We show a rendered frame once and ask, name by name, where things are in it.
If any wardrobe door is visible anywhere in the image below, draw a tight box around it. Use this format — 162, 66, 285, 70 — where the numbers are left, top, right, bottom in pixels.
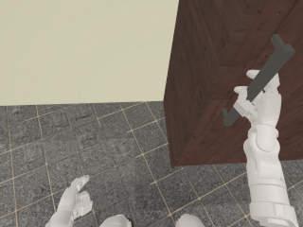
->
175, 0, 303, 166

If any robot right forearm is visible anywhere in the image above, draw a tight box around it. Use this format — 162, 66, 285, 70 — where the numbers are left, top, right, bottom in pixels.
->
243, 124, 299, 227

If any robot left forearm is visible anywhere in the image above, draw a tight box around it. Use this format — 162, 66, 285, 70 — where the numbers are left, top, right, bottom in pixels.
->
45, 209, 74, 227

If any robot thigh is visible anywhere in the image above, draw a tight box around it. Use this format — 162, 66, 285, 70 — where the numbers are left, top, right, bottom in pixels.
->
175, 215, 205, 227
99, 215, 132, 227

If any robot right thigh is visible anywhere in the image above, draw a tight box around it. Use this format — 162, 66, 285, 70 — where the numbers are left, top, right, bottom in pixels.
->
175, 215, 205, 227

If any left robot hand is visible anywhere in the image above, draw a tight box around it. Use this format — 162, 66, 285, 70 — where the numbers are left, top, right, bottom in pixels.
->
57, 175, 93, 219

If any handle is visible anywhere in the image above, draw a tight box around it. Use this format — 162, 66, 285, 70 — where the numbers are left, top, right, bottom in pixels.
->
222, 34, 295, 126

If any right robot hand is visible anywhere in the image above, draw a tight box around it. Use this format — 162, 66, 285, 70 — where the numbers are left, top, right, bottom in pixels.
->
233, 69, 282, 128

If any robot left thigh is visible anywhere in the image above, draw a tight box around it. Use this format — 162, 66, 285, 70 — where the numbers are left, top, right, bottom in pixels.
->
99, 215, 132, 227

